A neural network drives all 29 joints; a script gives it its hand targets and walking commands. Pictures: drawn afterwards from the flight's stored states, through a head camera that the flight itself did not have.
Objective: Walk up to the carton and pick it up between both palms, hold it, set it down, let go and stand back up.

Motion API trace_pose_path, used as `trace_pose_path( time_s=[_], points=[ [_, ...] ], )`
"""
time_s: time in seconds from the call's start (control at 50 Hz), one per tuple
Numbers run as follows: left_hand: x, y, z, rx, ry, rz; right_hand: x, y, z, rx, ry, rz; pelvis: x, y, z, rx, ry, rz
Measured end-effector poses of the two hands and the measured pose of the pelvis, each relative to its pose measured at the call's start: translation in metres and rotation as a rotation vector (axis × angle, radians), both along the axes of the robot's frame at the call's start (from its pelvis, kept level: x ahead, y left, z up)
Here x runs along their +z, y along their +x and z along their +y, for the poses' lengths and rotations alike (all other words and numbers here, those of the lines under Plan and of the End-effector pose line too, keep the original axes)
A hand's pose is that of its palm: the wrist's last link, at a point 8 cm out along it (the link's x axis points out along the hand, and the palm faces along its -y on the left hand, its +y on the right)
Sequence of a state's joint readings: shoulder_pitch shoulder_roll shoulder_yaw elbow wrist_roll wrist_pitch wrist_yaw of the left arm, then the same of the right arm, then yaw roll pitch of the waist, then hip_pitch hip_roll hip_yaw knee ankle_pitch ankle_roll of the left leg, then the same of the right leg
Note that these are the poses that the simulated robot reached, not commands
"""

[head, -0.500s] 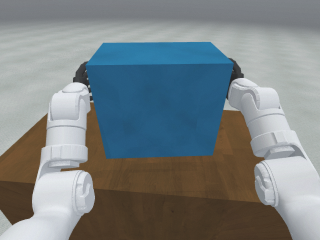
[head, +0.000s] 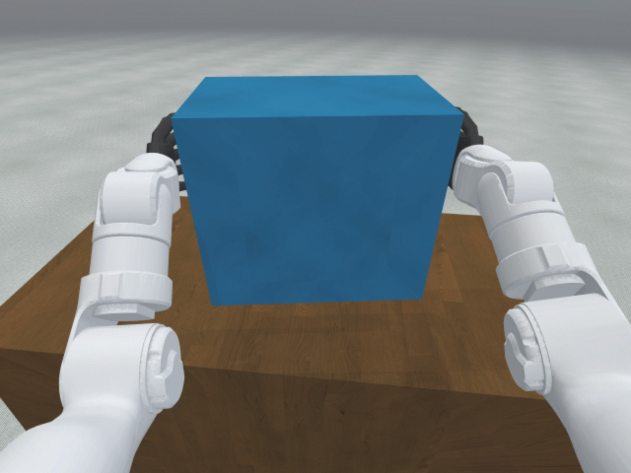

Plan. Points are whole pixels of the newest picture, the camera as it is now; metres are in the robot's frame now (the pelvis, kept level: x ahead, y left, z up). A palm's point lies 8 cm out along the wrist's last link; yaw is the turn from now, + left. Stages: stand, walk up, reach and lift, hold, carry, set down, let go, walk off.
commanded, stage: hold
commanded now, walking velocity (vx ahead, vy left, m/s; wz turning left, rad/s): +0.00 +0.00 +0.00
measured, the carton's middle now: (315, 189) +0.39 +0.00 +0.25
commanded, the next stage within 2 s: none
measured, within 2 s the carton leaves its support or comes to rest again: neither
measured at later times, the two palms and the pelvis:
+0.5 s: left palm (166, 174) +0.38 +0.18 +0.28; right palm (463, 168) +0.37 -0.18 +0.29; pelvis +0.01 +0.00 +0.00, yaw +0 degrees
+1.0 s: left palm (163, 171) +0.38 +0.18 +0.28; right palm (463, 163) +0.37 -0.18 +0.29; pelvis +0.00 +0.00 +0.00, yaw +0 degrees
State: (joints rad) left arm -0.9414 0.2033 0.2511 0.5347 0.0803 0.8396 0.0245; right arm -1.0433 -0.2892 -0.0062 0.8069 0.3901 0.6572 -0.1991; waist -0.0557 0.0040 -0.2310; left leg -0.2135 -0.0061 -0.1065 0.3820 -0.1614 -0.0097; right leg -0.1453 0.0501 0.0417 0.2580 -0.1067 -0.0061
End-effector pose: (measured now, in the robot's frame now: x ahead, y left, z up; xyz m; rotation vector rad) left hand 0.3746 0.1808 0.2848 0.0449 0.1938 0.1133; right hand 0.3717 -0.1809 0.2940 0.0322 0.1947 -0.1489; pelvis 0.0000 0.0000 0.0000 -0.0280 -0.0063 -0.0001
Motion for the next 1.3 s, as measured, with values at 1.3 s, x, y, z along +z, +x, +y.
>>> trace_pose_path(
  time_s=[1.3],
  points=[
    [-0.0017,-0.0004,-0.0013,-0.001,-0.013,-0.004,-0.0015,-0.0018,-0.0012,-0.003,-0.005,0.001,0.0000,0.0034,-0.0004,0.002,-0.001,-0.008]
  ],
)
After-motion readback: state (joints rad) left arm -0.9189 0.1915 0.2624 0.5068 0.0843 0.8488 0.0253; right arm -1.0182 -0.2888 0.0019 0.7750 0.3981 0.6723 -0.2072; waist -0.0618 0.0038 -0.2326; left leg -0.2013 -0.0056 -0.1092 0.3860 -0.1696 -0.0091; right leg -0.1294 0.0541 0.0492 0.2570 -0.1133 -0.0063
